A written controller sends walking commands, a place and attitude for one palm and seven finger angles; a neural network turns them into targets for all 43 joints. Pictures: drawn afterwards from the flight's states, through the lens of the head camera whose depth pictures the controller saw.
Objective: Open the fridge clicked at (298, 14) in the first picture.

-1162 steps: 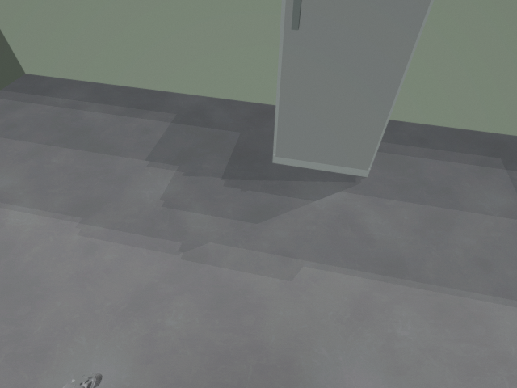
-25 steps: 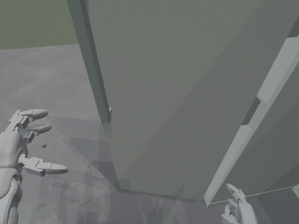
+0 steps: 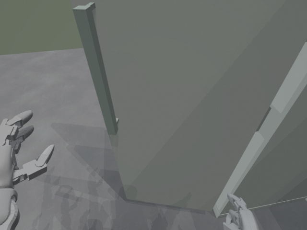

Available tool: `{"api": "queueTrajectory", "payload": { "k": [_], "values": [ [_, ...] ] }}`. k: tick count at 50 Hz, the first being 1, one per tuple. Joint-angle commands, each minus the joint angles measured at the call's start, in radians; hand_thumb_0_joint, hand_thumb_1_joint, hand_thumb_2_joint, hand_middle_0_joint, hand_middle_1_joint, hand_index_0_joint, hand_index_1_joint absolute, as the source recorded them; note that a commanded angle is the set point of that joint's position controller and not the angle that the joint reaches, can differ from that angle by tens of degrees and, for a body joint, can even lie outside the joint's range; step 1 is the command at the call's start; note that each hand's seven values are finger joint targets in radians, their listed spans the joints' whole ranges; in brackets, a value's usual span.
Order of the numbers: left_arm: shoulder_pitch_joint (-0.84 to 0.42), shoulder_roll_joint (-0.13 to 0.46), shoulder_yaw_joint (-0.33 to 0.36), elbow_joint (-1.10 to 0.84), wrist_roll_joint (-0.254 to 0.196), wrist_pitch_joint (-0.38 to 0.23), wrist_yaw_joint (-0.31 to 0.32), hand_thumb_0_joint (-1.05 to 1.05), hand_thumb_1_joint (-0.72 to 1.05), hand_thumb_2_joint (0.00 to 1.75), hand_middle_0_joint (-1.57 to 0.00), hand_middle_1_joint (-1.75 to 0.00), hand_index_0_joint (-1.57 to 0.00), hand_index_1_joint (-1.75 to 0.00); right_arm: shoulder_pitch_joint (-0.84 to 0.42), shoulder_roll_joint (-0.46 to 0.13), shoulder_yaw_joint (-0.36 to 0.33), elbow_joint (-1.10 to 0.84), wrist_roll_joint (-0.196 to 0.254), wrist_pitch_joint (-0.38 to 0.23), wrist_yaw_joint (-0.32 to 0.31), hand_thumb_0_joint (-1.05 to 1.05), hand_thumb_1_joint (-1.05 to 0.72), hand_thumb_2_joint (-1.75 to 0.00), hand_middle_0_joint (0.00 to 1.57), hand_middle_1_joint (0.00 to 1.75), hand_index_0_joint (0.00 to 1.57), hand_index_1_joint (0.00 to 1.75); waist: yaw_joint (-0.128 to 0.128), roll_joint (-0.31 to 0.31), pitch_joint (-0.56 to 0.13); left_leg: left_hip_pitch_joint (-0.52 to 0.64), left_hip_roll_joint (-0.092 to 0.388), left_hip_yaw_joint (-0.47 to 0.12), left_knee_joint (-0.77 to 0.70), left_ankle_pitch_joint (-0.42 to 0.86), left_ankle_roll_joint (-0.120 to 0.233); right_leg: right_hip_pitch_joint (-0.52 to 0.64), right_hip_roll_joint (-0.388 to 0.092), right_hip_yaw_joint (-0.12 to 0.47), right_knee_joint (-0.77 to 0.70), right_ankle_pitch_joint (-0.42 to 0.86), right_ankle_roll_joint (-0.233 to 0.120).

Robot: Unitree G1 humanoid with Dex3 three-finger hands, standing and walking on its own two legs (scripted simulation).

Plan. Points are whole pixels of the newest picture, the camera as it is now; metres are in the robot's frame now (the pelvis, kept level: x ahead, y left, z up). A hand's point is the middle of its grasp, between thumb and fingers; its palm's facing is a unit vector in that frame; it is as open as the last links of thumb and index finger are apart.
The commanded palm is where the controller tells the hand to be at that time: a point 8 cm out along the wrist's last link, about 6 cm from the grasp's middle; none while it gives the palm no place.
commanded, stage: draw the hand back to the body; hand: left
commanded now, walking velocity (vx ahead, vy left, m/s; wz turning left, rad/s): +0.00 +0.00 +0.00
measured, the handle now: (104, 81) +0.42 +0.20 +0.20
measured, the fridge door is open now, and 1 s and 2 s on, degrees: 71 71 71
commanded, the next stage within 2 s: step back with the hand held close in 0.46 s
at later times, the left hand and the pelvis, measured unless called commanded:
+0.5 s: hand (35, 163) +0.19 +0.27 +0.15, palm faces +0.49 -0.79 -0.36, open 7.5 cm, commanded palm +0.14 +0.30 +0.17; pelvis +0.00 -0.01 +0.00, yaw +0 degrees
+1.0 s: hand (15, 179) +0.15 +0.29 +0.15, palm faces +0.40 -0.79 -0.47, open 7.4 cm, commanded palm +0.09 +0.32 +0.17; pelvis -0.05 +0.02 -0.01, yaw +0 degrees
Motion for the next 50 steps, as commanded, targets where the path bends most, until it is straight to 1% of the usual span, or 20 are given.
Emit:
{"api": "queueTrajectory", "payload": {
  "k": [1,4,7,12,18,22,24,25,28,29,30,31,32,34,36,38,40,44,47,50],
  "values": [
    [-0.088,0.204,0.13,-0.258,-0.004,-0.069,0.017,0.0,0.79,0.85,-0.2,-0.36,-0.2,-0.36,-0.128,-0.113,-0.044,-0.17,0.001,-0.041,-0.001,0.0,-0.9,-0.9,0.2,0.3,0.2,0.3,0.007,0.039,-0.094,0.067,0.017,-0.038,-0.05,0.249,0.006,-0.049,0.02,-0.009,-0.055,0.245,-0.02],
    [-0.058,0.206,0.14,-0.26,-0.006,-0.065,0.017,0.0,0.9,0.9,-0.2,-0.3,-0.2,-0.3,-0.127,-0.113,-0.047,-0.173,0.002,-0.035,-0.002,0.0,-0.9,-0.9,0.2,0.3,0.2,0.3,0.007,0.028,-0.077,0.065,0.017,-0.03,-0.046,0.263,0.01,-0.049,0.017,-0.009,-0.06,0.269,-0.019],
    [-0.075,0.186,0.12,-0.229,-0.008,-0.057,0.014,0.0,0.9,0.9,-0.2,-0.3,-0.2,-0.3,-0.129,-0.113,-0.048,-0.172,0.004,-0.023,-0.003,0.0,-0.9,-0.9,0.2,0.3,0.2,0.3,0.001,-0.004,-0.044,0.056,0.016,-0.026,-0.051,0.218,0.013,-0.073,0.02,-0.011,-0.072,0.228,-0.015],
    [-0.104,0.194,0.118,-0.249,-0.005,-0.061,0.018,0.0,0.9,0.9,-0.2,-0.3,-0.2,-0.3,-0.132,-0.113,-0.049,-0.172,0.003,-0.023,-0.01,0.0,-0.9,-0.9,0.2,0.3,0.2,0.3,0.002,0.027,-0.068,0.07,0.009,-0.024,-0.05,0.199,0.016,-0.064,0.017,-0.005,-0.08,0.214,-0.015],
    [-0.087,0.213,0.14,-0.239,-0.005,-0.064,0.02,0.0,0.9,0.9,-0.2,-0.3,-0.2,-0.3,-0.14,-0.117,-0.051,-0.167,-0.002,-0.033,-0.015,0.0,-0.9,-0.9,0.2,0.3,0.2,0.3,0.01,0.008,-0.057,0.072,0.009,-0.026,-0.054,0.189,0.019,-0.066,0.017,-0.005,-0.097,0.209,-0.014],
    [-0.104,0.2,0.128,-0.255,-0.005,-0.071,0.02,0.0,0.9,0.9,-0.2,-0.3,-0.2,-0.3,-0.14,-0.108,-0.048,-0.167,0.0,-0.034,-0.012,0.0,-0.9,-0.9,0.2,0.3,0.2,0.3,0.006,0.041,-0.055,0.073,0.007,-0.025,-0.056,0.182,0.016,-0.064,0.016,-0.004,-0.093,0.201,-0.014],
    [-0.084,0.195,0.127,-0.24,-0.006,-0.07,0.017,0.0,0.9,0.9,-0.2,-0.3,-0.2,-0.3,-0.139,-0.109,-0.05,-0.165,-0.001,-0.036,-0.013,0.0,-0.9,-0.9,0.2,0.3,0.2,0.3,0.006,0.01,-0.054,0.075,0.009,-0.023,-0.057,0.194,0.019,-0.06,0.016,-0.005,-0.095,0.216,-0.013],
    [-0.093,0.196,0.127,-0.249,-0.005,-0.071,0.017,0.0,0.9,0.9,-0.2,-0.3,-0.2,-0.3,-0.138,-0.11,-0.05,-0.166,-0.002,-0.036,-0.012,0.0,-0.9,-0.9,0.2,0.3,0.2,0.3,0.006,0.027,-0.057,0.077,0.009,-0.022,-0.055,0.194,0.018,-0.061,0.016,-0.004,-0.093,0.216,-0.013],
    [-0.069,0.205,0.14,-0.225,-0.007,-0.071,0.015,0.0,0.9,0.9,-0.2,-0.3,-0.2,-0.3,-0.139,-0.115,-0.054,-0.164,-0.003,-0.036,-0.012,0.0,-0.9,-0.9,0.2,0.3,0.2,0.3,0.011,0.0,-0.052,0.071,0.009,-0.021,-0.058,0.189,0.02,-0.059,0.016,-0.003,-0.101,0.215,-0.012],
    [-0.099,0.149,0.069,-0.274,-0.005,-0.077,0.008,0.0,0.9,0.9,-0.2,-0.3,-0.2,-0.3,-0.146,-0.106,-0.048,-0.174,-0.002,-0.04,-0.009,0.0,-0.9,-0.9,0.2,0.3,0.2,0.3,0.002,0.004,-0.063,0.079,0.007,-0.024,-0.058,0.189,0.022,-0.056,0.013,-0.003,-0.093,0.216,-0.009],
    [-0.222,0.306,0.203,-0.36,0.008,-0.121,0.026,0.0,0.9,0.9,-0.2,-0.3,-0.2,-0.3,-0.161,-0.129,-0.048,-0.218,0.01,-0.014,-0.003,0.0,-0.9,-0.9,0.2,0.3,0.2,0.3,-0.036,-0.005,0.015,0.004,0.025,-0.027,0.004,0.132,0.036,-0.175,-0.036,0.071,-0.154,0.262,-0.002],
    [-0.097,0.227,0.152,-0.26,0.008,-0.122,0.022,0.0,0.9,0.9,-0.2,-0.3,-0.2,-0.3,-0.15,-0.114,-0.049,-0.191,0.002,0.006,-0.006,0.0,-0.9,-0.9,0.2,0.3,0.2,0.3,-0.042,-0.092,0.0,-0.014,0.02,-0.042,0.033,0.13,0.035,-0.178,-0.061,0.066,-0.15,0.281,-0.005],
    [-0.023,0.199,0.13,-0.243,0.013,-0.12,0.02,0.0,0.9,0.9,-0.2,-0.3,-0.2,-0.3,-0.14,-0.113,-0.055,-0.202,0.002,0.021,-0.003,0.0,-0.9,-0.9,0.2,0.3,0.2,0.3,-0.04,-0.114,-0.019,-0.019,0.02,-0.034,0.059,0.146,0.033,-0.189,-0.076,0.071,-0.139,0.322,-0.003],
    [0.014,0.206,0.14,-0.288,0.016,-0.13,0.023,0.0,0.9,0.9,-0.2,-0.3,-0.2,-0.3,-0.13,-0.116,-0.064,-0.215,0.003,0.042,-0.004,0.0,-0.9,-0.9,0.2,0.3,0.2,0.3,-0.046,-0.051,-0.094,-0.007,0.028,-0.03,0.065,0.236,0.029,-0.162,-0.085,0.055,-0.081,0.433,-0.003],
    [0.068,0.212,0.153,-0.31,0.013,-0.136,0.029,0.0,0.9,0.9,-0.2,-0.3,-0.2,-0.3,-0.116,-0.119,-0.07,-0.233,0.004,0.061,-0.006,0.0,-0.9,-0.9,0.2,0.3,0.2,0.3,-0.047,-0.006,-0.153,0.003,0.041,-0.034,0.057,0.315,0.028,-0.146,-0.073,0.044,-0.045,0.428,-0.001],
    [0.095,0.235,0.178,-0.346,0.009,-0.141,0.035,0.0,0.9,0.9,-0.2,-0.3,-0.2,-0.3,-0.118,-0.123,-0.076,-0.248,0.009,0.072,-0.011,0.0,-0.9,-0.9,0.2,0.3,0.2,0.3,-0.047,0.014,-0.181,0.008,0.051,-0.04,0.053,0.376,0.027,-0.14,-0.062,0.037,-0.02,0.443,0.002],
    [0.105,0.243,0.19,-0.368,0.005,-0.148,0.041,0.0,0.9,0.9,-0.2,-0.3,-0.2,-0.3,-0.112,-0.123,-0.077,-0.262,0.012,0.082,-0.012,0.0,-0.9,-0.9,0.2,0.3,0.2,0.3,-0.049,0.003,-0.194,-0.013,0.062,-0.055,0.042,0.4,0.027,-0.13,-0.046,0.031,0.006,0.42,0.004],
    [0.133,0.251,0.205,-0.362,0.001,-0.158,0.049,0.0,0.9,0.9,-0.2,-0.3,-0.2,-0.3,-0.107,-0.126,-0.08,-0.278,0.017,0.084,-0.016,0.0,-0.9,-0.9,0.2,0.3,0.2,0.3,-0.05,-0.011,-0.164,-0.078,0.074,-0.079,0.009,0.306,0.03,-0.143,-0.029,0.033,0.015,0.313,0.007],
    [0.116,0.24,0.193,-0.376,0.007,-0.172,0.054,0.0,0.9,0.9,-0.2,-0.3,-0.2,-0.3,-0.099,-0.137,-0.084,-0.282,0.02,0.075,-0.015,0.0,-0.9,-0.9,0.2,0.3,0.2,0.3,-0.056,0.026,-0.132,-0.165,0.084,-0.1,-0.032,0.124,0.039,-0.139,-0.016,0.04,0.019,0.2,0.006],
    [0.114,0.231,0.198,-0.382,0.021,-0.19,0.058,0.0,0.9,0.9,-0.2,-0.3,-0.2,-0.3,-0.096,-0.148,-0.086,-0.287,0.021,0.055,-0.016,0.0,-0.9,-0.9,0.2,0.3,0.2,0.3,-0.054,0.08,-0.111,-0.311,0.111,-0.153,-0.113,-0.105,0.061,-0.062,0.013,0.029,0.087,0.117,0.008]
  ]
}}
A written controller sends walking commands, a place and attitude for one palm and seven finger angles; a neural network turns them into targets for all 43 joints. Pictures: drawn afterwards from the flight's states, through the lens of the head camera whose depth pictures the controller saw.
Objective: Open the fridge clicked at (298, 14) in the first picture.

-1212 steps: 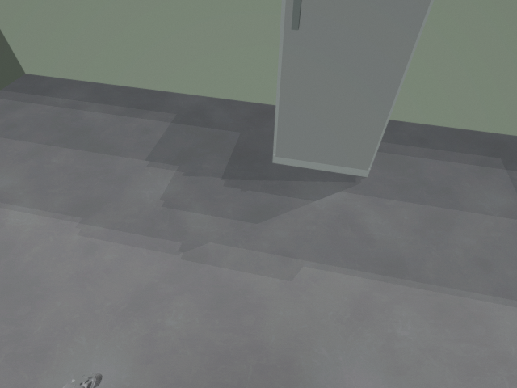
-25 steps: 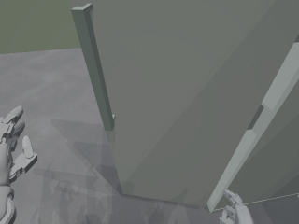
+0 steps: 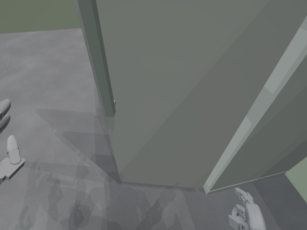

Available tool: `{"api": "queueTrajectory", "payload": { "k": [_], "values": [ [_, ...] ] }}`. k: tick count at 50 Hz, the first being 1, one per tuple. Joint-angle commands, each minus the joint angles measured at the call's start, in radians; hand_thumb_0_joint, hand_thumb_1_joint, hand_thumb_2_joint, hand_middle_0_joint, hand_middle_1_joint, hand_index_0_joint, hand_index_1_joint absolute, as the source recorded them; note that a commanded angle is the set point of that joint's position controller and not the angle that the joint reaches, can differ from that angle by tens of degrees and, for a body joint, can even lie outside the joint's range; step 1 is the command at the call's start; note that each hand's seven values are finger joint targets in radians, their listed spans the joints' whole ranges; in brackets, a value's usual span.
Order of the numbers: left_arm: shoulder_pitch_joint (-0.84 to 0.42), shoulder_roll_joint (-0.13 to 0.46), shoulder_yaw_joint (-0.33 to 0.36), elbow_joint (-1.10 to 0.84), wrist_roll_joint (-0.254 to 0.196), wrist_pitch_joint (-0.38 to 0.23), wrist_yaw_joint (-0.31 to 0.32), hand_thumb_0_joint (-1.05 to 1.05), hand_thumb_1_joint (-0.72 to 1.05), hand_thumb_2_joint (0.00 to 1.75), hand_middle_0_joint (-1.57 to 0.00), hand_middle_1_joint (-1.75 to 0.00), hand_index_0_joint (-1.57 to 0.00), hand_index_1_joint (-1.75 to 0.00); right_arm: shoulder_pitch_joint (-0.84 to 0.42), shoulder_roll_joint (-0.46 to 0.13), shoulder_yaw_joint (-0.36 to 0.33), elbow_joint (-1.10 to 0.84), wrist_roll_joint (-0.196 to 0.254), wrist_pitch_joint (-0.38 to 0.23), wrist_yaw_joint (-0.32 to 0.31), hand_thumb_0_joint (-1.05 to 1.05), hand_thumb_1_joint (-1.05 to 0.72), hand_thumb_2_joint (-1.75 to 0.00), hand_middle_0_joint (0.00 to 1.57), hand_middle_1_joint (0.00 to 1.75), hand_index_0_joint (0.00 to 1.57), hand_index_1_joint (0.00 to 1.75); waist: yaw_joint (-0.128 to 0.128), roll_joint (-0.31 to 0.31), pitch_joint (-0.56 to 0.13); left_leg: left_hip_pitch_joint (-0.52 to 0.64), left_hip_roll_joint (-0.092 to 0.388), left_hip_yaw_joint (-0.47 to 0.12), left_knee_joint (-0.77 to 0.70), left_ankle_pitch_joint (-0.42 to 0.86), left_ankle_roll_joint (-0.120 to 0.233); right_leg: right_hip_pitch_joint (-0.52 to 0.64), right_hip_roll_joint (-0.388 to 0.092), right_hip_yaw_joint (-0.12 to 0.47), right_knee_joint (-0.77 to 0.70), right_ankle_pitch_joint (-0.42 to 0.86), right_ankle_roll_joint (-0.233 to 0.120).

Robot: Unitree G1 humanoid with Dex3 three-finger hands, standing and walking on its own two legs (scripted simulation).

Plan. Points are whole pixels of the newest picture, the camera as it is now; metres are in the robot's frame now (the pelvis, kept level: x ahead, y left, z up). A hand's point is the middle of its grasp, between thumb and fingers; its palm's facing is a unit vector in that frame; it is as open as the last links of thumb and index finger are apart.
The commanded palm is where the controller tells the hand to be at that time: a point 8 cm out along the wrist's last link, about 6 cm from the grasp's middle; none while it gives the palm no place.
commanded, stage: step back with the hand held close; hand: left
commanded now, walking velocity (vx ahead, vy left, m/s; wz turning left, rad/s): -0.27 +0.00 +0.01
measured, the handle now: (102, 60) +0.47 +0.18 +0.20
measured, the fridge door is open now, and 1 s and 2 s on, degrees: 71 71 71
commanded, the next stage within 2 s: stop stepping back and stand still in 0.76 s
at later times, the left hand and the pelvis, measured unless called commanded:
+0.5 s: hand out of the picture +0.11 +0.31 +0.17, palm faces +0.51 -0.76 -0.41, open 7.5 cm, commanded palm +0.04 +0.33 +0.18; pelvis -0.08 +0.02 -0.01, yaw +4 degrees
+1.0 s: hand out of the picture +0.01 +0.31 +0.17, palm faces +0.34 -0.82 -0.45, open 7.4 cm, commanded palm -0.05 +0.34 +0.18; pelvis -0.19 +0.05 +0.01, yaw -1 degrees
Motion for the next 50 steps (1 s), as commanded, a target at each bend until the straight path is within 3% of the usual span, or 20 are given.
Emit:
{"api": "queueTrajectory", "payload": {
  "k": [1,7,13,16,19,23,26,28,30,32,33,35,36,38,40,43,45,48,49,50],
  "values": [
    [-0.049,0.154,0.135,-0.207,0.014,-0.094,0.03,0.0,0.9,0.9,-0.2,-0.3,-0.2,-0.3,-0.098,-0.14,-0.043,-0.171,0.002,-0.071,-0.004,0.0,-0.9,-0.9,0.2,0.3,0.2,0.3,0.01,0.138,-0.103,-0.2,0.128,-0.184,-0.223,-0.271,0.045,0.169,0.026,0.025,0.071,0.028,-0.015],
    [-0.066,0.146,0.147,-0.218,0.034,-0.131,0.029,0.0,0.9,0.9,-0.2,-0.3,-0.2,-0.3,-0.069,-0.136,-0.055,-0.163,0.002,-0.109,0.003,0.0,-0.9,-0.9,0.2,0.3,0.2,0.3,0.004,0.083,-0.075,-0.334,0.113,-0.192,-0.165,-0.48,0.052,0.143,0.014,0.083,0.061,-0.112,-0.036],
    [-0.132,0.161,0.116,-0.237,0.022,-0.141,0.057,0.0,0.9,0.9,-0.2,-0.3,-0.2,-0.3,-0.028,-0.111,-0.045,-0.089,-0.013,-0.131,0.004,0.0,-0.9,-0.9,0.2,0.3,0.2,0.3,-0.02,-0.081,-0.092,0.049,0.009,-0.084,0.164,-0.215,-0.022,-0.278,-0.15,0.202,-0.157,-0.244,-0.116],
    [-0.145,0.163,0.117,-0.229,0.021,-0.144,0.064,0.0,0.9,0.9,-0.2,-0.3,-0.2,-0.3,-0.046,-0.116,-0.039,-0.096,-0.006,-0.136,-0.004,0.0,-0.9,-0.9,0.2,0.3,0.2,0.3,-0.021,0.001,-0.059,0.006,0.055,-0.158,0.027,-0.3,-0.003,-0.276,-0.072,0.123,-0.077,-0.279,-0.069],
    [-0.148,0.17,0.176,-0.273,0.046,-0.166,0.059,0.0,0.9,0.9,-0.2,-0.3,-0.2,-0.3,-0.075,-0.143,-0.05,-0.118,-0.008,-0.162,-0.013,0.0,-0.9,-0.9,0.2,0.3,0.2,0.3,0.002,0.306,-0.101,-0.378,0.27,-0.449,-0.389,-0.664,0.092,0.135,0.114,0.011,0.386,-0.136,-0.012],
    [-0.033,0.154,0.177,-0.231,0.032,-0.175,0.039,0.0,0.9,0.9,-0.2,-0.3,-0.2,-0.3,-0.056,-0.121,-0.071,-0.102,-0.018,-0.178,0.023,0.0,-0.9,-0.9,0.2,0.3,0.2,0.3,0.011,0.229,-0.135,-0.25,0.259,-0.349,-0.341,-0.46,0.091,0.091,0.121,0.009,0.39,-0.252,-0.039],
    [-0.019,0.123,0.106,-0.243,0.001,-0.162,0.031,0.0,0.9,0.9,-0.2,-0.3,-0.2,-0.3,-0.062,-0.104,-0.05,-0.077,-0.021,-0.172,0.037,0.0,-0.9,-0.9,0.2,0.3,0.2,0.3,0.008,0.231,-0.127,-0.108,0.214,-0.285,-0.332,-0.352,0.002,0.059,0.112,-0.024,0.076,-0.288,-0.066],
    [-0.045,0.15,0.106,-0.244,0.0,-0.164,0.027,0.0,0.9,0.9,-0.2,-0.3,-0.2,-0.3,-0.046,-0.094,-0.054,-0.057,-0.026,-0.151,0.039,0.0,-0.9,-0.9,0.2,0.3,0.2,0.3,-0.002,0.155,-0.145,0.011,0.164,-0.205,-0.19,-0.178,-0.062,0.018,0.02,0.072,-0.171,-0.19,-0.097],
    [-0.144,0.212,0.119,-0.247,-0.001,-0.174,0.035,0.0,0.9,0.9,-0.2,-0.3,-0.2,-0.3,-0.06,-0.073,-0.038,-0.041,-0.026,-0.128,0.03,0.0,-0.9,-0.9,0.2,0.3,0.2,0.3,-0.005,-0.092,-0.147,0.193,0.06,-0.065,0.167,-0.053,-0.085,-0.242,-0.214,0.274,-0.272,-0.016,-0.168],
    [-0.206,0.192,0.085,-0.206,0.01,-0.152,0.036,0.0,0.9,0.9,-0.2,-0.3,-0.2,-0.3,-0.073,-0.079,-0.051,-0.035,-0.012,-0.143,0.014,0.0,-0.9,-0.9,0.2,0.3,0.2,0.3,-0.012,-0.231,-0.131,0.154,-0.001,-0.052,0.33,-0.116,-0.075,-0.277,-0.231,0.197,-0.197,0.138,-0.174],
    [-0.196,0.212,0.107,-0.199,0.013,-0.135,0.036,0.0,0.9,0.9,-0.2,-0.3,-0.2,-0.3,-0.088,-0.081,-0.045,-0.046,-0.014,-0.142,0.01,0.0,-0.9,-0.9,0.2,0.3,0.2,0.3,-0.013,-0.226,-0.132,0.123,0.002,-0.047,0.306,-0.091,-0.069,-0.23,-0.213,0.179,-0.135,0.313,-0.162],
    [-0.159,0.205,0.11,-0.193,0.015,-0.111,0.03,0.0,0.9,0.9,-0.2,-0.3,-0.2,-0.3,-0.095,-0.088,-0.023,-0.062,-0.011,-0.12,-0.001,0.0,-0.9,-0.9,0.2,0.3,0.2,0.3,-0.019,-0.038,-0.082,0.079,0.035,-0.068,0.029,0.214,-0.049,-0.128,-0.107,0.093,0.021,0.446,-0.076],
    [-0.159,0.211,0.123,-0.23,0.012,-0.116,0.026,0.0,0.9,0.9,-0.2,-0.3,-0.2,-0.3,-0.101,-0.106,-0.029,-0.074,-0.006,-0.117,-0.005,0.0,-0.9,-0.9,0.2,0.3,0.2,0.3,-0.007,0.079,-0.115,0.124,0.099,-0.123,-0.094,0.47,-0.025,-0.096,-0.001,0.045,0.092,0.372,-0.024],
    [-0.094,0.238,0.154,-0.254,-0.002,-0.141,0.014,0.0,0.9,0.9,-0.2,-0.3,-0.2,-0.3,-0.111,-0.122,-0.041,-0.097,-0.017,-0.138,0.013,0.0,-0.9,-0.9,0.2,0.3,0.2,0.3,0.021,0.254,-0.241,0.185,0.263,-0.329,-0.209,0.648,0.015,-0.087,0.111,0.054,0.337,-0.252,-0.032],
    [-0.058,0.215,0.165,-0.33,-0.017,-0.142,0.009,0.0,0.9,0.9,-0.2,-0.3,-0.2,-0.3,-0.09,-0.109,-0.057,-0.096,-0.031,-0.153,0.035,0.0,-0.9,-0.9,0.2,0.3,0.2,0.3,0.024,0.184,-0.273,0.084,0.316,-0.39,-0.304,0.157,0.049,-0.035,0.114,0.099,0.506,-0.339,-0.037],
    [0.059,0.195,0.17,-0.344,-0.02,-0.116,0.026,0.0,0.9,0.9,-0.2,-0.3,-0.2,-0.3,-0.092,-0.106,-0.06,-0.106,-0.022,-0.155,0.046,0.0,-0.9,-0.9,0.2,0.3,0.2,0.3,0.022,0.191,-0.237,-0.008,0.252,-0.27,-0.399,-0.206,0.048,0.019,0.116,0.016,0.418,-0.276,-0.046],
    [0.081,0.167,0.142,-0.319,-0.016,-0.095,0.033,0.0,0.9,0.9,-0.2,-0.3,-0.2,-0.3,-0.076,-0.101,-0.05,-0.101,-0.02,-0.144,0.046,0.0,-0.9,-0.9,0.2,0.3,0.2,0.3,0.011,0.264,-0.189,-0.096,0.195,-0.206,-0.468,-0.406,-0.019,0.106,0.155,-0.071,0.311,-0.298,-0.06],
    [0.075,0.211,0.164,-0.314,-0.016,-0.064,0.043,0.0,0.9,0.9,-0.2,-0.3,-0.2,-0.3,-0.068,-0.106,-0.048,-0.103,-0.029,-0.136,0.03,0.0,-0.9,-0.9,0.2,0.3,0.2,0.3,0.012,0.27,-0.176,-0.098,0.09,-0.127,-0.405,-0.415,-0.129,0.236,0.172,-0.119,-0.044,-0.294,-0.088],
    [0.077,0.213,0.147,-0.323,-0.012,-0.062,0.04,0.0,0.9,0.9,-0.2,-0.3,-0.2,-0.3,-0.047,-0.097,-0.043,-0.092,-0.027,-0.129,0.024,0.0,-0.9,-0.9,0.2,0.3,0.2,0.3,0.004,0.157,-0.177,-0.008,0.017,-0.034,-0.22,-0.299,-0.129,0.18,0.093,-0.058,-0.204,-0.26,-0.107],
    [0.064,0.237,0.161,-0.321,-0.008,-0.062,0.039,0.0,0.9,0.9,-0.2,-0.3,-0.2,-0.3,-0.027,-0.097,-0.052,-0.076,-0.023,-0.114,0.023,0.0,-0.9,-0.9,0.2,0.3,0.2,0.3,-0.012,-0.056,-0.156,0.131,-0.029,0.004,0.128,-0.194,-0.094,-0.08,-0.095,0.112,-0.309,-0.258,-0.15]
  ]
}}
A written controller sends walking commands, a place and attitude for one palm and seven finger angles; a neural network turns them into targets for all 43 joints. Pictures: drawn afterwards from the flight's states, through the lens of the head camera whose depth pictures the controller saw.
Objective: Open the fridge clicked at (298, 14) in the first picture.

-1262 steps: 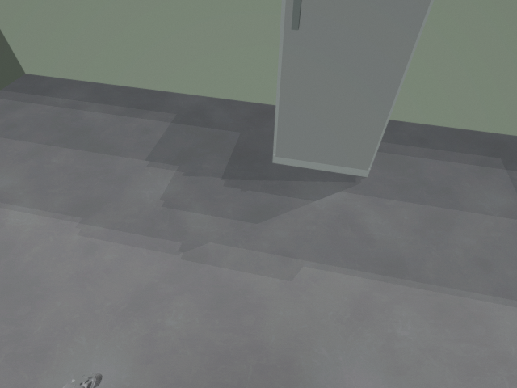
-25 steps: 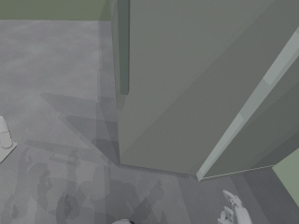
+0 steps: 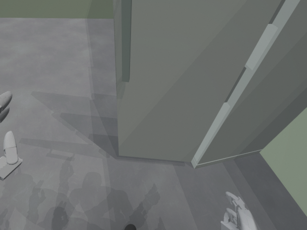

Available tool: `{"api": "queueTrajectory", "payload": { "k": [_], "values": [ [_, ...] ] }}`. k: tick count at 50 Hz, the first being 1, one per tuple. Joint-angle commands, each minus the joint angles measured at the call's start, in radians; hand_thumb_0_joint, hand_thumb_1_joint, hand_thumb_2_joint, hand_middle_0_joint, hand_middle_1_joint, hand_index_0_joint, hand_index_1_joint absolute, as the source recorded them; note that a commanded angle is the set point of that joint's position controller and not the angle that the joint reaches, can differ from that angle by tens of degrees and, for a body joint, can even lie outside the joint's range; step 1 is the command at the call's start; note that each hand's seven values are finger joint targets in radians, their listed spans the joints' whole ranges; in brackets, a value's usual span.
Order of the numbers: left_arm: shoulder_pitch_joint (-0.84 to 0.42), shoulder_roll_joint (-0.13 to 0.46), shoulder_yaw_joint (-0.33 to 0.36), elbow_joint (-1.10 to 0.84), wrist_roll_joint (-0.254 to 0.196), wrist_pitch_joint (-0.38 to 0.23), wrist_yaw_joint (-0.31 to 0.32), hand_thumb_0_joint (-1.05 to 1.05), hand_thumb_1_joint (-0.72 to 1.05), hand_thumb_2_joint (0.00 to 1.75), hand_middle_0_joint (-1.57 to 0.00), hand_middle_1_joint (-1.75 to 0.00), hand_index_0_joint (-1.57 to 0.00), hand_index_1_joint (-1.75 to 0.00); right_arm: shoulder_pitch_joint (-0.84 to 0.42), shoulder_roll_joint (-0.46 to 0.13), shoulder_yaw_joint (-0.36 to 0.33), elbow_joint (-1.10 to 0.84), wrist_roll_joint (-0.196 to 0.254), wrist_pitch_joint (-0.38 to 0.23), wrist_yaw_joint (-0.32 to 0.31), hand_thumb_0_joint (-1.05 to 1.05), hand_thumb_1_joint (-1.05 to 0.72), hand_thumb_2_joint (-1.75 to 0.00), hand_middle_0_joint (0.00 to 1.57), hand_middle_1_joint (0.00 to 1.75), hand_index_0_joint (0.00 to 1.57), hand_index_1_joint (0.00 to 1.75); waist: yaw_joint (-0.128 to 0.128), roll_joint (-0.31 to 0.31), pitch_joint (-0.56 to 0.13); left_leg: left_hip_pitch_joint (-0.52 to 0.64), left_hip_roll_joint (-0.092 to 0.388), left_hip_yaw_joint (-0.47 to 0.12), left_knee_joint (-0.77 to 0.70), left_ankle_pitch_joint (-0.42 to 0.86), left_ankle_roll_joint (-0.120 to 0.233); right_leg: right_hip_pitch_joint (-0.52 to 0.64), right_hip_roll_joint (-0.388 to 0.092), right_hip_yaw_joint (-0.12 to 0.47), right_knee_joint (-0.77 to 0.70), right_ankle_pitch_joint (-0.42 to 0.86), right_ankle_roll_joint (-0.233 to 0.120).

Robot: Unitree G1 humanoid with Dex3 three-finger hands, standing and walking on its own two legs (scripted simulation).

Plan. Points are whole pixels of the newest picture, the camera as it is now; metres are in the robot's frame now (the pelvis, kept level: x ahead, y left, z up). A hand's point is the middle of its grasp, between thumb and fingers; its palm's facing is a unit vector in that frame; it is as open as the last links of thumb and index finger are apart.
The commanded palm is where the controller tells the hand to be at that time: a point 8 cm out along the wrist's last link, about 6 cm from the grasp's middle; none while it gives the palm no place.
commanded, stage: stop stepping back and stand still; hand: left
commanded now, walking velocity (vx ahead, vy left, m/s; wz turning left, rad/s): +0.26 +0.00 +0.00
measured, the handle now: (127, 31) +0.66 +0.14 +0.20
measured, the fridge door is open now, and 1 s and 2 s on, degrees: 71 71 71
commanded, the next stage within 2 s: let the arm hang, fingers relaxed in 1.24 s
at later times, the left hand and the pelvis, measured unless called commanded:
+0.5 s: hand out of the picture +0.14 +0.28 +0.17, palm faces +0.42 -0.75 -0.52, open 7.4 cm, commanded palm +0.08 +0.32 +0.17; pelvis -0.06 +0.02 -0.01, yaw +0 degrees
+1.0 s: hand out of the picture +0.18 +0.31 +0.15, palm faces +0.42 -0.77 -0.47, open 7.4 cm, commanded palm +0.12 +0.34 +0.17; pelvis -0.02 +0.04 -0.01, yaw +0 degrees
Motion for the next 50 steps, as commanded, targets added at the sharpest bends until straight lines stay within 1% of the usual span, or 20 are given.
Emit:
{"api": "queueTrajectory", "payload": {
  "k": [1,2,4,8,9,10,12,13,16,18,20,21,22,23,24,28,31,37,42,50],
  "values": [
    [-0.075,0.182,0.147,-0.227,-0.01,-0.044,0.034,0.0,0.9,0.9,-0.2,-0.3,-0.2,-0.3,-0.084,-0.157,-0.051,-0.105,-0.004,-0.009,-0.021,0.0,-0.9,-0.9,0.2,0.3,0.2,0.3,0.024,-0.116,-0.067,0.211,-0.023,-0.03,0.618,-0.258,-0.05,-0.354,-0.397,0.338,-0.441,-0.071,-0.145],
    [-0.166,0.199,0.165,-0.227,-0.012,-0.04,0.039,0.0,0.9,0.9,-0.2,-0.3,-0.2,-0.3,-0.097,-0.161,-0.045,-0.092,-0.011,-0.004,-0.019,0.0,-0.9,-0.9,0.2,0.3,0.2,0.3,0.015,-0.109,-0.064,0.116,0.013,-0.077,0.794,-0.256,-0.051,-0.373,-0.462,0.312,-0.384,-0.027,-0.198],
    [-0.246,0.081,0.061,-0.056,-0.003,-0.02,0.031,0.0,0.9,0.9,-0.2,-0.3,-0.2,-0.3,-0.06,-0.171,-0.065,-0.068,0.023,-0.023,-0.035,0.0,-0.9,-0.9,0.2,0.3,0.2,0.3,-0.013,-0.184,0.047,0.041,0.039,-0.12,0.794,-0.291,-0.042,-0.402,-0.397,0.328,-0.378,-0.242,-0.149],
    [-0.388,0.067,-0.008,-0.01,0.041,-0.024,0.049,0.0,0.9,0.9,-0.2,-0.3,-0.2,-0.3,-0.104,-0.168,-0.042,-0.053,0.023,-0.041,-0.062,0.0,-0.9,-0.9,0.2,0.3,0.2,0.3,-0.017,0.05,0.11,0.177,0.043,0.008,0.292,-0.38,0.003,-0.349,-0.283,0.154,-0.165,-0.207,-0.068],
    [-0.39,0.074,0.001,-0.048,0.043,-0.036,0.05,0.0,0.9,0.9,-0.2,-0.3,-0.2,-0.3,-0.087,-0.185,-0.039,-0.064,0.02,-0.055,-0.067,0.0,-0.9,-0.9,0.2,0.3,0.2,0.3,-0.013,0.219,0.104,0.181,0.084,-0.101,0.124,-0.489,0.034,-0.338,-0.195,0.112,0.008,-0.159,-0.038],
    [-0.385,0.081,0.014,-0.106,0.043,-0.056,0.054,0.0,0.9,0.9,-0.2,-0.3,-0.2,-0.3,-0.074,-0.193,-0.036,-0.083,0.021,-0.068,-0.062,0.0,-0.9,-0.9,0.2,0.3,0.2,0.3,-0.016,0.396,0.094,0.225,0.234,-0.384,-0.02,-0.594,0.101,-0.415,-0.083,0.028,0.221,-0.091,0.018],
    [-0.339,0.152,0.082,-0.174,0.036,-0.077,0.043,0.0,0.9,0.9,-0.2,-0.3,-0.2,-0.3,-0.077,-0.146,-0.027,-0.079,0.01,-0.089,-0.039,0.0,-0.9,-0.9,0.2,0.3,0.2,0.3,-0.013,0.337,0.04,0.099,0.318,-0.614,-0.208,-0.801,0.119,-0.356,-0.04,0.062,0.512,-0.053,0.028],
    [-0.323,0.202,0.127,-0.247,0.034,-0.083,0.035,0.0,0.9,0.9,-0.2,-0.3,-0.2,-0.3,-0.082,-0.146,-0.034,-0.089,0.0,-0.1,-0.027,0.0,-0.9,-0.9,0.2,0.3,0.2,0.3,0.002,0.282,0.047,0.05,0.32,-0.626,-0.228,-0.801,0.103,-0.343,-0.06,0.095,0.547,-0.018,0.023],
    [-0.09,0.1,0.092,-0.195,0.037,-0.077,0.036,0.0,0.9,0.9,-0.2,-0.3,-0.2,-0.3,-0.083,-0.133,-0.025,-0.078,0.004,-0.098,0.004,0.0,-0.9,-0.9,0.2,0.3,0.2,0.3,0.026,0.24,-0.004,-0.029,0.245,-0.297,-0.149,-0.619,0.098,-0.128,-0.077,0.023,0.295,0.058,0.017],
    [-0.046,0.108,0.109,-0.148,0.035,-0.068,0.04,0.0,0.9,0.9,-0.2,-0.3,-0.2,-0.3,-0.08,-0.149,-0.03,-0.097,0.001,-0.085,-0.002,0.0,-0.9,-0.9,0.2,0.3,0.2,0.3,0.023,0.303,-0.02,-0.098,0.199,-0.205,-0.128,-0.652,0.055,0.045,-0.032,-0.052,0.108,0.035,0.011],
    [-0.037,0.11,0.119,-0.058,0.037,-0.051,0.042,0.0,0.9,0.9,-0.2,-0.3,-0.2,-0.3,-0.073,-0.146,-0.033,-0.095,-0.004,-0.055,-0.016,0.0,-0.9,-0.9,0.2,0.3,0.2,0.3,0.03,0.188,-0.02,-0.194,0.154,-0.151,0.03,-0.631,0.031,0.206,-0.037,-0.028,-0.069,0.03,-0.009],
    [-0.058,0.113,0.12,-0.039,0.039,-0.047,0.042,0.0,0.9,0.9,-0.2,-0.3,-0.2,-0.3,-0.065,-0.143,-0.041,-0.094,-0.003,-0.043,-0.02,0.0,-0.9,-0.9,0.2,0.3,0.2,0.3,0.029,0.046,-0.026,-0.235,0.101,-0.085,0.241,-0.554,0.019,0.222,-0.117,0.095,-0.151,0.005,-0.054],
    [-0.098,0.138,0.138,-0.028,0.038,-0.046,0.041,0.0,0.9,0.9,-0.2,-0.3,-0.2,-0.3,-0.052,-0.138,-0.049,-0.1,0.0,-0.029,-0.021,0.0,-0.9,-0.9,0.2,0.3,0.2,0.3,0.021,-0.146,-0.023,-0.301,0.026,-0.01,0.537,-0.447,-0.004,0.164,-0.314,0.429,-0.278,-0.12,-0.148],
    [-0.128,0.141,0.161,-0.006,0.016,-0.058,0.044,0.0,0.9,0.9,-0.2,-0.3,-0.2,-0.3,-0.049,-0.142,-0.046,-0.097,0.0,-0.035,-0.018,0.0,-0.9,-0.9,0.2,0.3,0.2,0.3,0.026,-0.158,0.011,-0.294,0.02,-0.018,0.715,-0.397,-0.017,0.07,-0.438,0.562,-0.347,0.021,-0.199],
    [-0.221,0.143,0.145,-0.036,0.02,-0.082,0.05,0.0,0.9,0.9,-0.2,-0.3,-0.2,-0.3,-0.039,-0.135,-0.038,-0.078,0.003,-0.052,-0.013,0.0,-0.9,-0.9,0.2,0.3,0.2,0.3,0.009,-0.135,-0.043,-0.292,0.033,-0.039,0.78,-0.394,-0.025,0.097,-0.448,0.539,-0.299,0.107,-0.209],
    [-0.248,0.066,0.046,0.027,0.029,-0.083,0.033,0.0,0.9,0.9,-0.2,-0.3,-0.2,-0.3,-0.083,-0.141,-0.032,-0.055,0.018,-0.063,-0.024,0.0,-0.9,-0.9,0.2,0.3,0.2,0.3,0.006,-0.077,0.077,-0.076,0.07,-0.01,0.587,-0.305,-0.016,-0.157,-0.353,0.3,-0.264,0.154,-0.126],
    [-0.278,0.084,0.048,-0.043,0.037,-0.097,0.044,0.0,0.9,0.9,-0.2,-0.3,-0.2,-0.3,-0.089,-0.133,-0.027,-0.053,0.008,-0.082,-0.033,0.0,-0.9,-0.9,0.2,0.3,0.2,0.3,0.019,-0.054,0.031,0.122,0.033,0.05,0.32,-0.21,-0.002,-0.143,-0.299,0.205,-0.189,0.237,-0.072],
    [-0.179,0.116,0.117,-0.11,0.037,-0.119,0.044,0.0,0.9,0.9,-0.2,-0.3,-0.2,-0.3,-0.086,-0.154,-0.037,-0.088,0.014,-0.086,-0.027,0.0,-0.9,-0.9,0.2,0.3,0.2,0.3,0.028,0.247,0.01,0.103,0.174,-0.193,0.086,-0.105,0.051,-0.068,-0.112,0.069,-0.015,0.231,0.044],
    [-0.111,0.087,0.115,-0.044,0.021,-0.112,0.039,0.0,0.9,0.9,-0.2,-0.3,-0.2,-0.3,-0.064,-0.152,-0.047,-0.101,0.023,-0.083,-0.017,0.0,-0.9,-0.9,0.2,0.3,0.2,0.3,0.022,0.066,-0.098,0.155,0.109,-0.061,0.214,0.064,0.008,0.025,-0.159,0.128,-0.098,0.479,0.03],
    [-0.111,0.096,0.09,-0.05,0.012,-0.078,0.035,0.0,0.9,0.9,-0.2,-0.3,-0.2,-0.3,-0.088,-0.147,-0.036,-0.12,0.024,-0.056,-0.025,0.0,-0.9,-0.9,0.2,0.3,0.2,0.3,0.02,0.053,-0.125,0.221,0.098,-0.029,0.218,0.165,-0.002,0.007,-0.169,0.106,-0.107,0.6,0.042]
  ]
}}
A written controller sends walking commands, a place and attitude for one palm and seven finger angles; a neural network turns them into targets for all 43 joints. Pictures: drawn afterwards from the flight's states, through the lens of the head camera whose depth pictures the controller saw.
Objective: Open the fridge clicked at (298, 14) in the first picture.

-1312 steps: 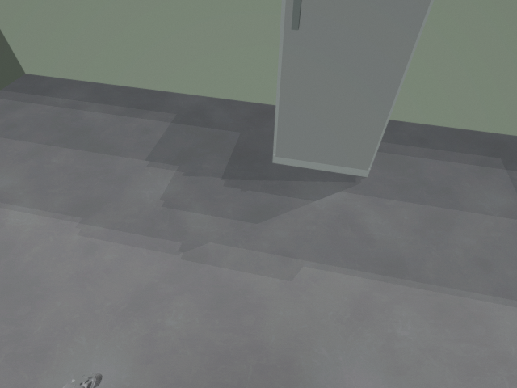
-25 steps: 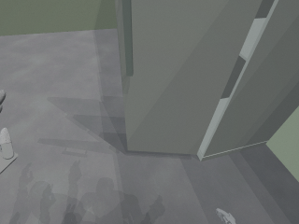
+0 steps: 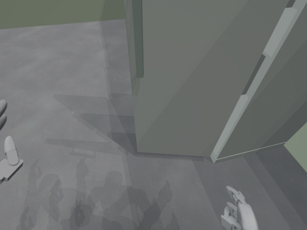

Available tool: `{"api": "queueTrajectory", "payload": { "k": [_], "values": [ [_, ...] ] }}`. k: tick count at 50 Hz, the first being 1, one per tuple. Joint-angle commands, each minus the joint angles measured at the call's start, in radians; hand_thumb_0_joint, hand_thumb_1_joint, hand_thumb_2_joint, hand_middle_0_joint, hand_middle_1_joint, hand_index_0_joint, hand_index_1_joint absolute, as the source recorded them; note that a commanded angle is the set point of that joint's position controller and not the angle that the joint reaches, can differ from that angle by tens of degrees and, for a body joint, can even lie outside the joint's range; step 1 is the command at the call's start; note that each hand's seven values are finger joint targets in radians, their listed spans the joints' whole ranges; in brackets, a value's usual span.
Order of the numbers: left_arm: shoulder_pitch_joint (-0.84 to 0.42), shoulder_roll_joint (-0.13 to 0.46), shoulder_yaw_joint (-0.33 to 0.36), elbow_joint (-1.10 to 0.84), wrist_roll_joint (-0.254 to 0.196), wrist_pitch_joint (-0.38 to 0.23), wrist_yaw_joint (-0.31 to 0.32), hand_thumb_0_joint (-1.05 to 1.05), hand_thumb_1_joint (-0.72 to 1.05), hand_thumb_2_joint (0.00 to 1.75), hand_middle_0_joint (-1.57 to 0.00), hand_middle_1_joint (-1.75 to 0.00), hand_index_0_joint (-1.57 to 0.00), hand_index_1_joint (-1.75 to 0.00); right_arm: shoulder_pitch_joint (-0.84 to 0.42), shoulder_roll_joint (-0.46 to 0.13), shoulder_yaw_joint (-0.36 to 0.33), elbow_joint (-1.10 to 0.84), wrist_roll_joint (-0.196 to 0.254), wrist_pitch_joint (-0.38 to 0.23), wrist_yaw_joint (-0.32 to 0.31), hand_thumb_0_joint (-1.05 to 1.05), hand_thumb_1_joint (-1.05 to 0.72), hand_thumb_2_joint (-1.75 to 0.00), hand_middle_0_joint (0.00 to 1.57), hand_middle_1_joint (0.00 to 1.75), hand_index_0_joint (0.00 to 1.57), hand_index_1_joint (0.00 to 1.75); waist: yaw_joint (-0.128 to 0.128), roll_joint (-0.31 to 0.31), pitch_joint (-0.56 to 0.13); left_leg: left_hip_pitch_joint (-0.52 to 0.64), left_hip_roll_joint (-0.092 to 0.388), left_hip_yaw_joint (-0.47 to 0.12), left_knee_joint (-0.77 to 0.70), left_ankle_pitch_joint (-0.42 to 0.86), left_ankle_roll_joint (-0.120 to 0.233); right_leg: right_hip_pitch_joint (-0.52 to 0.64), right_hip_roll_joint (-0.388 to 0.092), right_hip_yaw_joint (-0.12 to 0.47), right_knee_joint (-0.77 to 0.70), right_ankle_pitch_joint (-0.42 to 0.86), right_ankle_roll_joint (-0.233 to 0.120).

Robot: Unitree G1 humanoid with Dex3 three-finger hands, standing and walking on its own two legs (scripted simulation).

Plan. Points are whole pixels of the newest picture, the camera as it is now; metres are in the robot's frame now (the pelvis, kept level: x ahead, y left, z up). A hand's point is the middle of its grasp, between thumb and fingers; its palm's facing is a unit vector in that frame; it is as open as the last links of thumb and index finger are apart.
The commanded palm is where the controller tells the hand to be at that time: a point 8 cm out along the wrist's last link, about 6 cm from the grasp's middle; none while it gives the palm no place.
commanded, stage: stop stepping back and stand still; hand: left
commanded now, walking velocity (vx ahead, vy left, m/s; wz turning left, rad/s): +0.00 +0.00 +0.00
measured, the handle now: (139, 26) +0.68 +0.10 +0.21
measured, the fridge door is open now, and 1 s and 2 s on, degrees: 71 71 71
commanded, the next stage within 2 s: let the arm hang, fingers relaxed in 0.24 s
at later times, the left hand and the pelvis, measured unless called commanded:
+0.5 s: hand (50, 217) +0.16 +0.27 -0.05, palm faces +0.09 -0.90 -0.44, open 7.4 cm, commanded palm none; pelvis -0.03 +0.02 -0.01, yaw +2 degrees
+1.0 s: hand out of the picture -0.10 +0.20 -0.17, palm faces +0.08 -0.97 -0.21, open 7.4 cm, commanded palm none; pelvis -0.03 +0.02 +0.00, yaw +3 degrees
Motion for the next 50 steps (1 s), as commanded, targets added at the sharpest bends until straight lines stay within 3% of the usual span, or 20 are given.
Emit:
{"api": "queueTrajectory", "payload": {
  "k": [1,3,5,14,16,17,18,19,21,23,25,27,29,32,34,37,39,50],
  "values": [
    [-0.04,0.173,0.113,-0.209,-0.009,-0.048,0.021,0.0,0.9,0.9,-0.2,-0.3,-0.2,-0.3,-0.047,-0.133,-0.047,-0.147,0.002,-0.03,-0.015,0.0,-0.9,-0.9,0.2,0.3,0.2,0.3,-0.004,0.018,-0.154,0.113,0.043,-0.074,-0.04,0.347,0.025,0.023,-0.09,0.101,-0.068,0.411,0.026],
    [-0.046,0.206,0.14,-0.226,-0.008,-0.049,0.024,0.0,0.9,0.9,-0.2,-0.3,-0.2,-0.3,-0.06,-0.134,-0.045,-0.151,0.0,-0.029,-0.02,0.0,-0.9,-0.9,0.2,0.3,0.2,0.3,0.0,0.049,-0.145,0.113,0.043,-0.078,-0.056,0.324,0.026,0.011,-0.086,0.098,-0.081,0.368,0.027],
    [-0.032,0.185,0.127,-0.221,-0.009,-0.05,0.024,0.0,0.9,0.9,-0.2,-0.3,-0.2,-0.3,-0.056,-0.129,-0.042,-0.152,-0.001,-0.026,-0.02,0.0,-0.9,-0.9,0.2,0.3,0.2,0.3,0.0,0.068,-0.135,0.104,0.043,-0.083,-0.069,0.295,0.028,0.012,-0.081,0.101,-0.09,0.329,0.025],
    [-0.022,0.162,0.105,-0.187,-0.012,-0.049,0.026,0.0,0.9,0.9,-0.2,-0.3,-0.2,-0.3,-0.055,-0.138,-0.047,-0.145,0.002,-0.023,-0.021,0.0,-0.9,-0.9,0.2,0.3,0.2,0.3,-0.003,0.048,-0.114,0.079,0.036,-0.09,-0.09,0.22,0.022,0.011,-0.077,0.094,-0.132,0.255,0.026],
    [-0.03,0.158,0.097,-0.193,-0.011,-0.049,0.026,0.0,0.9,0.9,-0.2,-0.3,-0.2,-0.3,-0.054,-0.143,-0.048,-0.147,0.002,-0.024,-0.021,0.0,-0.9,-0.9,0.2,0.3,0.2,0.3,-0.002,0.07,-0.108,0.081,0.037,-0.097,-0.109,0.195,0.024,0.0,-0.069,0.089,-0.135,0.223,0.028],
    [-0.101,0.02,-0.307,0.546,0.056,0.102,-0.107,0.0,0.9,0.9,-0.2,-0.3,-0.2,-0.3,-0.121,-0.347,-0.083,0.056,0.028,-0.058,0.072,0.0,-0.9,-0.9,0.2,0.3,0.2,0.3,-0.039,0.087,-0.044,-0.008,0.089,-0.13,0.017,0.366,0.034,-0.086,-0.153,0.015,0.032,0.304,0.002],
    [-0.129,0.009,-0.291,0.571,0.059,0.182,-0.13,0.0,0.9,0.9,-0.2,-0.3,-0.2,-0.3,-0.066,-0.311,-0.096,0.063,0.024,0.014,0.073,0.0,-0.9,-0.9,0.2,0.3,0.2,0.3,-0.024,0.078,-0.101,0.024,0.103,-0.121,-0.009,0.361,0.033,-0.098,-0.141,0.06,0.002,0.187,0.002],
    [-0.154,0.002,-0.296,0.614,0.061,0.194,-0.137,0.0,0.9,0.9,-0.2,-0.3,-0.2,-0.3,-0.047,-0.303,-0.085,0.059,0.013,0.044,0.072,0.0,-0.9,-0.9,0.2,0.3,0.2,0.3,-0.015,0.069,-0.103,-0.039,0.127,-0.166,-0.039,0.26,0.063,-0.088,-0.117,0.034,0.044,0.054,-0.003],
    [-0.196,0.012,-0.315,0.724,0.066,0.199,-0.143,0.0,0.9,0.9,-0.2,-0.3,-0.2,-0.3,-0.069,-0.295,-0.062,0.056,-0.003,0.08,0.069,0.0,-0.9,-0.9,0.2,0.3,0.2,0.3,-0.001,-0.024,-0.06,-0.142,0.126,-0.225,-0.093,0.107,0.092,-0.052,-0.091,0.044,0.066,-0.025,-0.006],
    [-0.236,0.017,-0.334,0.856,0.071,0.197,-0.142,0.0,0.9,0.9,-0.2,-0.3,-0.2,-0.3,-0.064,-0.265,-0.05,0.084,-0.013,0.101,0.069,0.0,-0.9,-0.9,0.2,0.3,0.2,0.3,0.0,-0.14,-0.053,-0.116,0.086,-0.208,-0.075,0.062,0.072,-0.066,-0.121,0.077,-0.005,-0.023,-0.018],
    [-0.279,0.006,-0.353,0.994,0.072,0.202,-0.138,0.0,0.9,0.9,-0.2,-0.3,-0.2,-0.3,-0.039,-0.217,-0.039,0.138,-0.019,0.124,0.071,0.0,-0.9,-0.9,0.2,0.3,0.2,0.3,-0.018,-0.189,-0.043,-0.051,0.031,-0.147,-0.011,0.054,0.049,-0.124,-0.181,0.123,-0.088,-0.026,-0.038],
    [-0.329,-0.004,-0.37,1.103,0.069,0.209,-0.131,0.0,0.9,0.9,-0.2,-0.3,-0.2,-0.3,-0.011,-0.176,-0.034,0.188,-0.026,0.148,0.069,0.0,-0.9,-0.9,0.2,0.3,0.2,0.3,-0.037,-0.149,-0.015,0.016,-0.009,-0.093,0.043,0.024,0.028,-0.195,-0.224,0.148,-0.148,-0.051,-0.068],
    [-0.347,-0.02,-0.38,1.189,0.066,0.211,-0.126,0.0,0.9,0.9,-0.2,-0.3,-0.2,-0.3,0.012,-0.153,-0.031,0.232,-0.028,0.158,0.066,0.0,-0.9,-0.9,0.2,0.3,0.2,0.3,-0.049,-0.021,-0.001,0.064,0.005,-0.096,0.026,0.042,0.027,-0.23,-0.204,0.131,-0.143,-0.087,-0.065],
    [-0.282,-0.055,-0.381,1.319,0.06,0.212,-0.126,0.0,0.9,0.9,-0.2,-0.3,-0.2,-0.3,0.018,-0.148,-0.027,0.294,-0.027,0.153,0.055,0.0,-0.9,-0.9,0.2,0.3,0.2,0.3,-0.017,0.163,0.019,-0.041,0.05,-0.172,-0.122,-0.018,0.048,-0.105,-0.123,0.086,-0.094,-0.064,-0.02],
    [-0.224,-0.079,-0.369,1.39,0.061,0.21,-0.126,0.0,0.9,0.9,-0.2,-0.3,-0.2,-0.3,0.035,-0.138,-0.033,0.323,-0.026,0.151,0.046,0.0,-0.9,-0.9,0.2,0.3,0.2,0.3,0.0,0.196,-0.014,-0.073,0.059,-0.189,-0.159,-0.057,0.055,-0.017,-0.11,0.073,-0.09,-0.016,-0.02],
    [-0.183,-0.11,-0.374,1.461,0.058,0.202,-0.125,0.0,0.9,0.9,-0.2,-0.3,-0.2,-0.3,0.077,-0.115,-0.036,0.372,-0.021,0.148,0.037,0.0,-0.9,-0.9,0.2,0.3,0.2,0.3,-0.002,0.159,-0.05,-0.033,0.056,-0.179,-0.155,-0.031,0.054,0.009,-0.115,0.067,-0.108,0.031,-0.022],
    [-0.175,-0.129,-0.378,1.492,0.059,0.2,-0.123,0.0,0.9,0.9,-0.2,-0.3,-0.2,-0.3,0.11,-0.101,-0.04,0.395,-0.017,0.15,0.033,0.0,-0.9,-0.9,0.2,0.3,0.2,0.3,-0.012,0.07,-0.033,-0.006,0.056,-0.169,-0.143,-0.014,0.052,-0.016,-0.122,0.064,-0.132,0.027,-0.023],
    [-0.13,-0.173,-0.384,1.572,0.061,0.199,-0.108,0.0,0.9,0.9,-0.2,-0.3,-0.2,-0.3,0.169,-0.038,-0.042,0.471,-0.019,0.16,0.035,0.0,-0.9,-0.9,0.2,0.3,0.2,0.3,-0.017,-0.035,0.067,0.007,0.038,-0.139,-0.151,-0.055,0.049,-0.105,-0.129,0.066,-0.162,-0.066,-0.023]
  ]
}}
